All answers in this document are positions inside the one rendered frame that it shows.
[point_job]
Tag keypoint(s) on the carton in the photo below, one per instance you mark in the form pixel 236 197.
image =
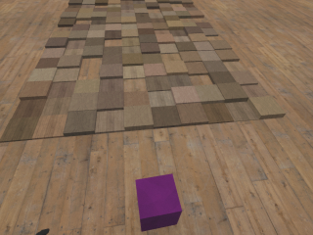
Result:
pixel 158 202

